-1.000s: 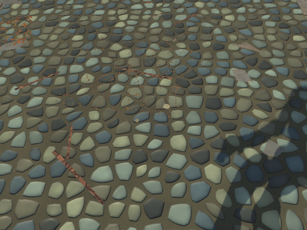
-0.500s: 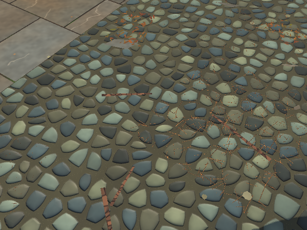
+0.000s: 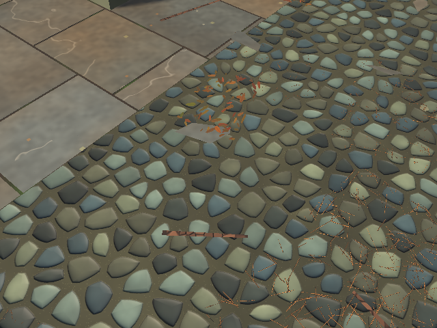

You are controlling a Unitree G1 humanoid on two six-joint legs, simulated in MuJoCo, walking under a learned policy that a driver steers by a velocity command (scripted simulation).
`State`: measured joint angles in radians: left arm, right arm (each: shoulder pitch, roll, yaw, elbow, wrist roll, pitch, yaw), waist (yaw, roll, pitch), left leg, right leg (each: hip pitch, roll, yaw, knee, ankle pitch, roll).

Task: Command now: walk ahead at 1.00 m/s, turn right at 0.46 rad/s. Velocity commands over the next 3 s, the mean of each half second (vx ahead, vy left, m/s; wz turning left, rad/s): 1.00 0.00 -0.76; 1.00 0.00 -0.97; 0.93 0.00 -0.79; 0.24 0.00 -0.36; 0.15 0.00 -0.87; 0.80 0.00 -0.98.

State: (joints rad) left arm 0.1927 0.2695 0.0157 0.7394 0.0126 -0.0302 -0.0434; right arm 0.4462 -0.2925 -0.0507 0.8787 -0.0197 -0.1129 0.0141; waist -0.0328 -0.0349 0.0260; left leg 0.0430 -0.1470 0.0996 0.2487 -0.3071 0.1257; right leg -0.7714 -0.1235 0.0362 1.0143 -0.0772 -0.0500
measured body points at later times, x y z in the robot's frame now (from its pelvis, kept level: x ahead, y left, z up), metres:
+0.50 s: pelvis +0.47 -0.07 +0.00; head +0.50 -0.08 +0.45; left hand +0.55 +0.22 -0.12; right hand +0.65 -0.35 -0.04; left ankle +0.73 +0.04 -0.68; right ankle +0.33 -0.07 -0.73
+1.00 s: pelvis +0.87 -0.25 -0.03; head +0.90 -0.28 +0.42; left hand +1.22 -0.35 -0.06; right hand +0.61 -0.36 -0.15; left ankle +0.79 -0.01 -0.73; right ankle +0.95 -0.43 -0.70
